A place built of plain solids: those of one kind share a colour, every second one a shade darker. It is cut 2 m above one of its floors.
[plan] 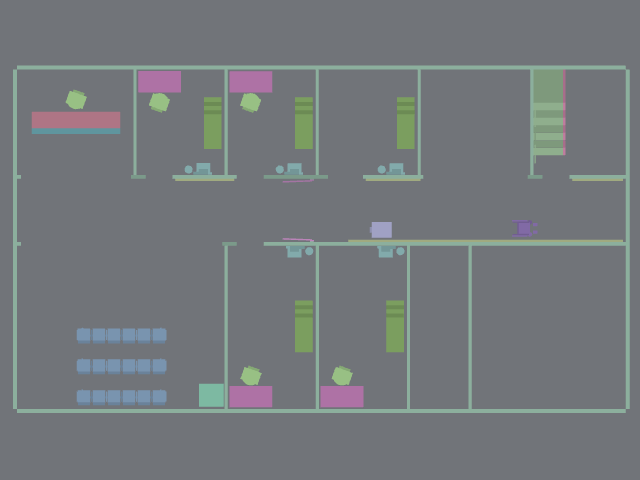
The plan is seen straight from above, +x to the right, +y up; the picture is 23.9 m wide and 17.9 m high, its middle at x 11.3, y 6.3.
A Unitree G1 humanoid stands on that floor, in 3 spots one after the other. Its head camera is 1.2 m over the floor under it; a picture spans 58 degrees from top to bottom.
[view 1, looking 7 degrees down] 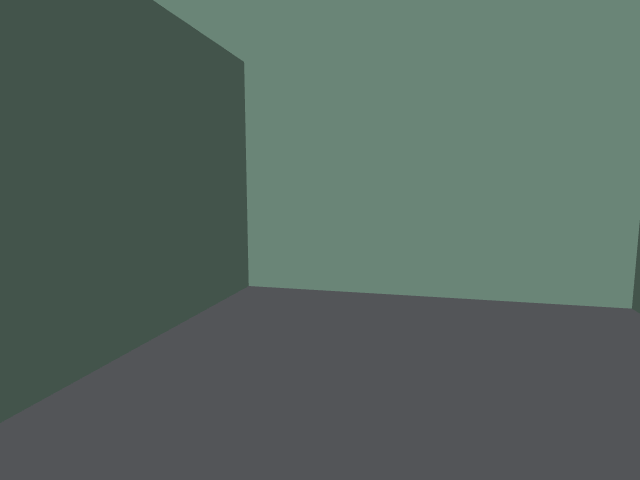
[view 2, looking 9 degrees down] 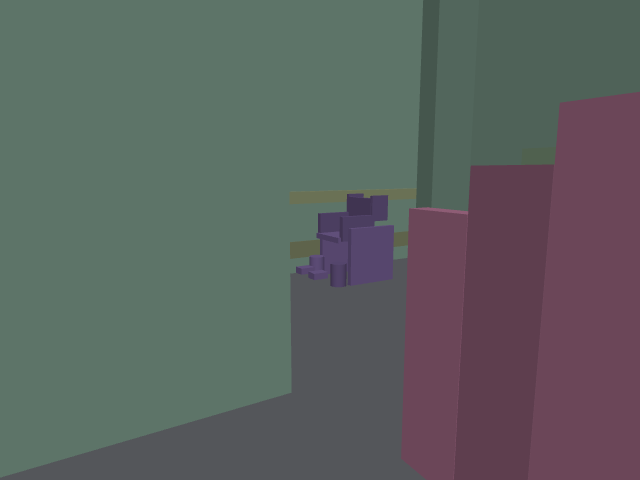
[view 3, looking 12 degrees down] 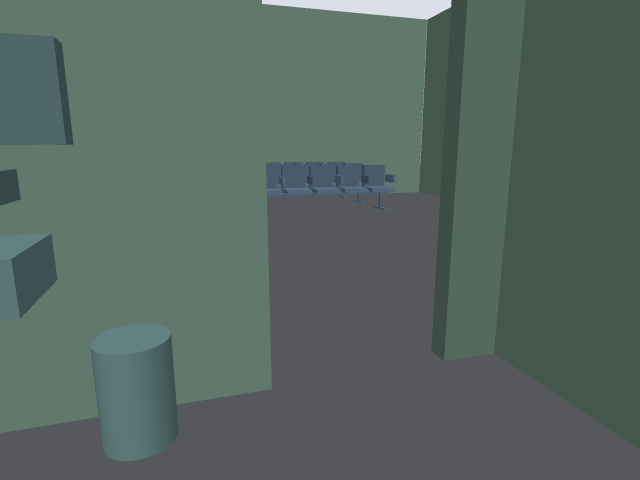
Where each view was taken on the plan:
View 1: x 17.15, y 7.86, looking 104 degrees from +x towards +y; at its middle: wall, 4.99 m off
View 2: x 21.61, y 10.71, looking -121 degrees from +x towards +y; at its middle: wheelchair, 5.06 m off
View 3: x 6.15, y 10.71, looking -107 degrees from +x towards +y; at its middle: ground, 5.77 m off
